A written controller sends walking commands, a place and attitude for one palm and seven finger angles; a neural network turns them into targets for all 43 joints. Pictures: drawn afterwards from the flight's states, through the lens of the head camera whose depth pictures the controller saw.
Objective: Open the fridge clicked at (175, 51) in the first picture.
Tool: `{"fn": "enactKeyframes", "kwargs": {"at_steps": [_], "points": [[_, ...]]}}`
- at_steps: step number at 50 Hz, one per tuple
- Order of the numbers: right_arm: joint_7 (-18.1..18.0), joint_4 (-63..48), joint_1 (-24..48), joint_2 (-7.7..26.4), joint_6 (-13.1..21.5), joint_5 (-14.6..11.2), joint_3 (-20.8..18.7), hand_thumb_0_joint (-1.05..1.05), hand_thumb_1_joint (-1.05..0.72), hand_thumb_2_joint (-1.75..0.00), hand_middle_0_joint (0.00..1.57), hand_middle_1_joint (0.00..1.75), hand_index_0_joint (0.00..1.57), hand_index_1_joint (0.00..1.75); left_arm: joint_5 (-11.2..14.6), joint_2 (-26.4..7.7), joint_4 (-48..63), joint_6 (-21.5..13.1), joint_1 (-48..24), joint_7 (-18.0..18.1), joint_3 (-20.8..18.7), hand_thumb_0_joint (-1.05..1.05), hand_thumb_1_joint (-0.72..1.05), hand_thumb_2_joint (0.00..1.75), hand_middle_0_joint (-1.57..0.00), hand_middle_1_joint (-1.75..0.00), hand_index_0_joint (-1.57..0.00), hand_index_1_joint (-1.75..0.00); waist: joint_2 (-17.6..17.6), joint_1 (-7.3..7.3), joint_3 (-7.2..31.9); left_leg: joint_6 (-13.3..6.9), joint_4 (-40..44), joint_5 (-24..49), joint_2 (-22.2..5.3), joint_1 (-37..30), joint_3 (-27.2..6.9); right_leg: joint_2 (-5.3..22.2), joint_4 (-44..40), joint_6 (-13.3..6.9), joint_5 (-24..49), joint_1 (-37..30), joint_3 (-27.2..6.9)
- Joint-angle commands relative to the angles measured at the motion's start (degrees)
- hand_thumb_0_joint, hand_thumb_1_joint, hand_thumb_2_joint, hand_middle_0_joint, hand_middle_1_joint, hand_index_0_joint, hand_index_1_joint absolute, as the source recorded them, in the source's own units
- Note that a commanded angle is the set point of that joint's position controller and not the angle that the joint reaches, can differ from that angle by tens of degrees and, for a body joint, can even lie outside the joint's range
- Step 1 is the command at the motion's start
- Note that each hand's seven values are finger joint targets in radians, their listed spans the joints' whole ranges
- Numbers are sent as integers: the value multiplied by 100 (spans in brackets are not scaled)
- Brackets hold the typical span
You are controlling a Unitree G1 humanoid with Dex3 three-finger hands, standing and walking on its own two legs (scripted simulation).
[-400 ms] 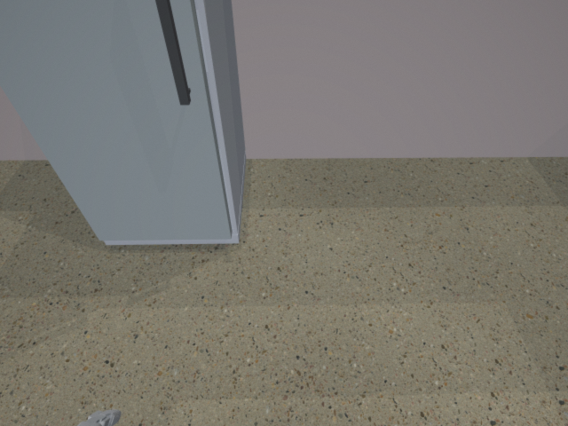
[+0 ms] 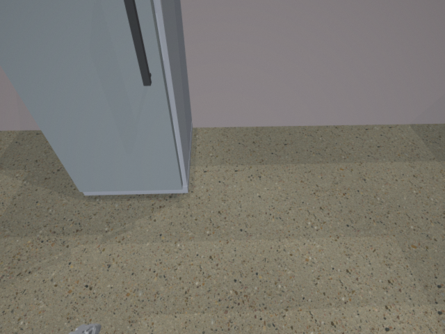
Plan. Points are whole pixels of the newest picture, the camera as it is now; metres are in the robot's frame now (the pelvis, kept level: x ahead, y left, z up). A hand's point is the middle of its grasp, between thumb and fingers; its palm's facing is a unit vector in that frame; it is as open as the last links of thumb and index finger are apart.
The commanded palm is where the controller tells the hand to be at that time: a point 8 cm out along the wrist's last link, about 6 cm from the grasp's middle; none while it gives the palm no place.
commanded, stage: stand and wait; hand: right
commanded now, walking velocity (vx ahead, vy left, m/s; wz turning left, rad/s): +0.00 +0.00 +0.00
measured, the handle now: (132, 3) +0.90 +0.31 +0.23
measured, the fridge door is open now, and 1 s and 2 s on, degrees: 0 0 0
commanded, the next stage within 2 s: look at it before walking up in 0.42 s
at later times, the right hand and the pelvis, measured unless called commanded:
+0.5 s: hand out of the picture +0.07 -0.24 -0.15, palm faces -0.03 +0.94 -0.34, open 7.3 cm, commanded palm none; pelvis -0.01 +0.01 +0.00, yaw +0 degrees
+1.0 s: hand out of the picture +0.07 -0.23 -0.15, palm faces -0.03 +0.94 -0.33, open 7.3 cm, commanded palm none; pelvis +0.00 +0.01 +0.00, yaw +0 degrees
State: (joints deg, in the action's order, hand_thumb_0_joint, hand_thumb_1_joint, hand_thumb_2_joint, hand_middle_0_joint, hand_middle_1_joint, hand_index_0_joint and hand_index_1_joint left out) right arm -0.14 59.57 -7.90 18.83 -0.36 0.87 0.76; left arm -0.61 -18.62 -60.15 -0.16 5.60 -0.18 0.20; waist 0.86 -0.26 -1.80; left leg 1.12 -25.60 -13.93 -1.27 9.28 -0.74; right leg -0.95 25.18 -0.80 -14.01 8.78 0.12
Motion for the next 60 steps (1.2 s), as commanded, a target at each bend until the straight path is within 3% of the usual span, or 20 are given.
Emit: {"fn": "enactKeyframes", "kwargs": {"at_steps": [1,23,38,58,60], "points": [[-56,-372,307,1215,172,-15,-295,0,-90,-90,20,30,20,30,-6,-1188,355,-166,-334,75,-286,0,90,90,-20,-30,-20,-30,-116,23,351,-286,479,666,-563,-20,-484,670,-535,-147,744,35,-569],[-44,-128,296,1257,181,-20,-275,0,-90,-90,20,30,20,30,1,-1245,16,-163,-166,59,-244,0,90,90,-20,-30,-20,-30,-70,15,234,-293,702,235,-549,67,-590,709,-735,-96,479,67,-631],[-55,-140,297,1247,209,-22,-280,0,-90,-90,20,30,20,30,11,-1228,26,-177,-230,74,-236,0,90,90,-20,-30,-20,-30,-72,14,414,-297,650,988,-575,-112,-554,745,-669,-77,1042,-171,-578],[-39,-114,301,1261,195,-22,-289,0,-90,-90,20,30,20,30,10,-1259,5,-162,-235,89,-230,0,90,90,-20,-30,-20,-30,-76,25,321,-302,750,949,-548,-59,-609,769,-725,-47,956,-245,-534],[-46,-149,165,992,104,-19,-283,0,-90,-90,20,30,20,30,1,-967,14,-121,-65,111,-216,0,90,90,-20,-30,-20,-30,-106,31,376,-296,557,1247,-520,53,-681,806,-485,-4,1018,-285,-357]]}}
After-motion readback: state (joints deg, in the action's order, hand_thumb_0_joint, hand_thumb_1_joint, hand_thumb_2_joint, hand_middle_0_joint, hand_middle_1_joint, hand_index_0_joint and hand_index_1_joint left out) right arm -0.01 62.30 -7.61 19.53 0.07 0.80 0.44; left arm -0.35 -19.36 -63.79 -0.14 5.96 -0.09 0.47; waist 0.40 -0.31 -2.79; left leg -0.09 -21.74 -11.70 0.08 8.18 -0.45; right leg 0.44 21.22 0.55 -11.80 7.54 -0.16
